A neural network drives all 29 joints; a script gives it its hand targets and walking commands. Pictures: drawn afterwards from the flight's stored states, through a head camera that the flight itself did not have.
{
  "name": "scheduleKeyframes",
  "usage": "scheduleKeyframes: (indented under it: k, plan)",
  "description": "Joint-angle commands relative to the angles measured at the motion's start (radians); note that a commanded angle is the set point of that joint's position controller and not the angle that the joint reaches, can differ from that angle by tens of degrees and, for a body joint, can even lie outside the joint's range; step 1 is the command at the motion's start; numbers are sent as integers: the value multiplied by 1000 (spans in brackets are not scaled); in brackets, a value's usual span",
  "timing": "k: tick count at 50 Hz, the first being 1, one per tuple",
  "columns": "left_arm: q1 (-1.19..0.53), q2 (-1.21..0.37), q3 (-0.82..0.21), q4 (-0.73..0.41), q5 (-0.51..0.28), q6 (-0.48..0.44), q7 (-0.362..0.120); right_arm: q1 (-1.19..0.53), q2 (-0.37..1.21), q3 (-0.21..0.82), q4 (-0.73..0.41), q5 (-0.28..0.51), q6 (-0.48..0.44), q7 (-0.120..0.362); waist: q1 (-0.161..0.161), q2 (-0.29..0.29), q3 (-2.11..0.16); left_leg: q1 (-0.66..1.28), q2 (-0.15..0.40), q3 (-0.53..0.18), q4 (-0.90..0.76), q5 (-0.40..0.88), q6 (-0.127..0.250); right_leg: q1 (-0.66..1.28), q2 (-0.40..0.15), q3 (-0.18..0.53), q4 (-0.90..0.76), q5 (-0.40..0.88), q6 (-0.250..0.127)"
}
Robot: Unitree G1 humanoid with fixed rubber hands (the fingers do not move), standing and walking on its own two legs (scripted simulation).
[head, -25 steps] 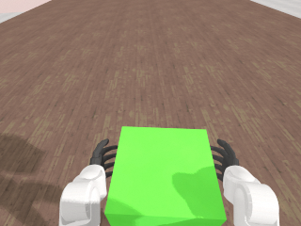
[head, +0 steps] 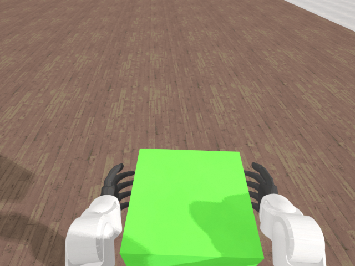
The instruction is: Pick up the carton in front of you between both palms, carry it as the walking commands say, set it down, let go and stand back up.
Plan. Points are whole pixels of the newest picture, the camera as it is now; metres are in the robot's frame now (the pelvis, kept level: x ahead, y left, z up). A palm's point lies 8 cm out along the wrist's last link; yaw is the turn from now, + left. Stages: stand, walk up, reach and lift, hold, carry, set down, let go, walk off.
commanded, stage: carry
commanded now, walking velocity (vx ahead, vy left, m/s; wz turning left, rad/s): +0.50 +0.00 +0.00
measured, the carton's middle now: (186, 221) +0.24 +0.00 +0.02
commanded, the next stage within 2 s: none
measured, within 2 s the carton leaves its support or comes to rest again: neither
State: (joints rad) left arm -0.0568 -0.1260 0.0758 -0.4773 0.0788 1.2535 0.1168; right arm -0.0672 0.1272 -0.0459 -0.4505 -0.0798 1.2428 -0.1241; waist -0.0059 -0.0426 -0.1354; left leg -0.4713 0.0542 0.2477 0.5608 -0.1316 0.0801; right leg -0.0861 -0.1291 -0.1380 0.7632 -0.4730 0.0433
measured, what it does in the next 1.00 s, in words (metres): walks ahead: right foot, then left foot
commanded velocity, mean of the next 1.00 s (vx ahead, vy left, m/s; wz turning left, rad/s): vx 0.50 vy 0.00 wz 0.00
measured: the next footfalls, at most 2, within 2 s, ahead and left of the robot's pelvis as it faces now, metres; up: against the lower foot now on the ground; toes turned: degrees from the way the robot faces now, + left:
right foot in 0.46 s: +0.48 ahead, -0.12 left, +0.00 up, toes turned -10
left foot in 0.98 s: +0.83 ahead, +0.11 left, +0.00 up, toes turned +12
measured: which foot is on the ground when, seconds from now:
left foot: down 0.00-0.48, up 0.50-0.96, down 0.98-1.00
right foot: up 0.00-0.44, down 0.46-1.00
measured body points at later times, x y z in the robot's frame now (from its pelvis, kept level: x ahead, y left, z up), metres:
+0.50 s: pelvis +0.33 -0.03 +0.00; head +0.32 -0.04 +0.45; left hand +0.58 +0.13 +0.09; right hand +0.60 -0.17 +0.08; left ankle +0.11 +0.08 -0.68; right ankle +0.45 -0.11 -0.72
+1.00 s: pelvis +0.67 +0.01 -0.01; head +0.66 +0.02 +0.44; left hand +0.93 +0.16 +0.09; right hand +0.93 -0.14 +0.10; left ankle +0.80 +0.10 -0.72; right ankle +0.45 -0.11 -0.71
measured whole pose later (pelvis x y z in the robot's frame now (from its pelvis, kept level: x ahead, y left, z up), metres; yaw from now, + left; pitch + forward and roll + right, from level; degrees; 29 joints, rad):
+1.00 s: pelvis +0.67 +0.01 -0.01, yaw +0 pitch +3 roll +1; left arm -0.03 -0.13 0.06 -0.54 0.07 1.23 0.11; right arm -0.04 0.13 -0.03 -0.53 -0.07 1.24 -0.13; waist 0.00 -0.04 -0.10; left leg -0.49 0.04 0.24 0.52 -0.07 0.07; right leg 0.08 -0.11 -0.19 0.51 -0.48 0.04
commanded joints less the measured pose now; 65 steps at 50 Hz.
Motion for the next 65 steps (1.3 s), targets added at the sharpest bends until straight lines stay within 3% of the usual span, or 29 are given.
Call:
scheduleKeyframes:
  k: [1,3,4,7,12,18,20,21,22,23,24,25,26,28,30,33,36,40,45,47,48,49,50,51,52,54,56,59,65]
  plan:
    - [-421,-820,-705,-86,-354,2,-173,-356,833,625,-76,349,-3,178,-11,269,-233,684,355,-630,-323,87,124,-605,54,111,537,11,-38]
    - [-424,-903,-719,-69,-355,-24,-187,-397,918,654,-90,356,-27,193,-5,97,-227,566,310,-456,-308,161,66,-573,-15,144,441,133,-55]
    - [-423,-933,-726,-64,-353,-38,-190,-414,940,667,-99,363,-38,198,2,113,-225,516,288,-386,-335,121,34,-536,-24,135,376,179,-52]
    - [-373,-961,-733,-47,-333,-68,-185,-386,947,679,-102,373,-60,212,0,163,-206,495,257,-289,-397,40,34,-543,-11,75,247,250,-36]
    - [-356,-912,-736,-105,-324,-75,-167,-361,882,686,-147,376,-65,214,-4,165,-120,535,208,-180,-423,131,44,-600,2,10,-27,381,-11]
    - [-355,-797,-716,-128,-336,-26,-159,-322,774,645,-140,339,-24,185,-9,191,1,561,196,-99,-403,267,19,-524,39,-53,-238,473,-48]
    - [-361,-777,-700,-121,-340,-13,-160,-330,758,640,-141,334,-11,177,-6,203,-4,567,195,-67,-325,414,-4,-414,64,-87,-271,456,-68]
    - [-353,-770,-690,-109,-342,-8,-160,-341,752,639,-143,334,-5,173,5,205,-34,549,184,-35,-228,515,-20,-300,100,-121,-288,423,-71]
    - [-341,-765,-679,-94,-341,-5,-160,-345,746,640,-145,333,2,171,22,166,-88,493,143,13,-50,551,-45,-124,149,-160,-325,370,-71]
    - [-339,-762,-667,-89,-338,-2,-162,-358,734,640,-142,336,7,168,43,98,-168,342,115,-1,165,389,-66,101,74,-60,-323,292,-73]
    - [-350,-751,-656,-69,-333,-5,-165,-372,749,658,-160,343,15,167,46,-169,-270,38,7,-37,495,138,-122,340,-222,431,-424,129,-213]
    - [-319,-792,-663,-43,-339,-9,-172,-376,765,665,-156,353,15,172,35,-285,-256,-131,-80,-139,677,-319,-122,365,-302,674,-579,292,-277]
    - [-340,-828,-675,-62,-351,-16,-182,-386,817,685,-135,353,5,178,34,-194,-253,-177,-4,-233,778,-328,-85,340,-302,554,-539,434,-265]
    - [-365,-917,-694,-62,-358,-42,-199,-392,909,697,-119,356,-21,192,25,-14,-228,-157,82,-267,690,-211,-53,196,-238,356,-515,541,-203]
    - [-388,-961,-710,-67,-369,-66,-210,-386,961,709,-100,345,-49,197,20,-43,-222,-100,85,-233,577,-123,-64,117,-193,236,-560,467,-150]
    - [-356,-951,-718,-70,-372,-87,-225,-338,978,714,-87,318,-81,188,18,-82,-188,-124,73,-185,431,-59,-88,98,-162,150,-621,363,-157]
    - [-341,-912,-719,-90,-373,-92,-227,-326,950,719,-111,310,-87,177,18,-87,-124,-194,73,-145,271,19,-107,133,-145,101,-650,387,-169]
    - [-326,-835,-701,-122,-361,-76,-209,-336,879,723,-160,330,-66,166,24,-86,-54,-199,55,-100,88,92,-111,168,-124,37,-635,522,-165]
    - [-315,-749,-671,-120,-337,-32,-177,-340,779,691,-170,342,-17,158,22,-117,31,-110,21,-42,-60,131,-67,194,-121,-19,-592,691,-134]
    - [-330,-735,-671,-127,-338,-17,-169,-344,762,671,-163,345,-4,158,12,-124,-24,72,-25,7,-80,80,-48,186,-113,-65,-438,897,-109]
    - [-343,-729,-675,-133,-342,-10,-167,-333,759,659,-148,343,1,159,-8,-89,-81,252,-69,48,-126,42,-47,134,-77,-118,-264,933,-83]
    - [-363,-720,-679,-141,-345,-3,-165,-323,760,649,-141,340,4,160,-26,-11,-168,476,-12,-32,-122,-27,-47,1,-47,-118,-54,765,-61]
    - [-376,-733,-693,-160,-359,6,-166,-335,749,637,-132,335,1,164,-26,248,-275,717,274,-516,-197,-209,89,-312,48,-84,272,516,-15]
    - [-385,-754,-700,-154,-360,5,-170,-320,785,633,-105,338,-1,167,-15,376,-276,762,372,-783,-360,-74,152,-505,156,19,475,29,-10]
    - [-392,-799,-709,-136,-360,-3,-175,-338,815,641,-126,354,-7,175,-11,287,-249,722,369,-662,-329,85,144,-548,88,124,584,16,-39]
    - [-401,-884,-727,-120,-361,-25,-189,-371,904,665,-132,362,-28,190,-8,101,-231,591,311,-460,-294,250,86,-533,3,151,497,118,-64]
    - [-405,-940,-737,-101,-359,-47,-195,-403,946,684,-138,369,-47,200,5,129,-227,506,266,-344,-346,151,30,-479,-15,124,370,207,-58]
    - [-355,-954,-739,-80,-337,-71,-186,-370,937,685,-136,374,-62,213,1,162,-191,499,243,-267,-405,85,41,-518,-7,68,224,263,-35]
    - [-355,-886,-743,-136,-340,-57,-166,-343,850,674,-171,368,-51,207,-4,170,-81,551,189,-153,-421,201,45,-587,11,-7,-76,413,-10]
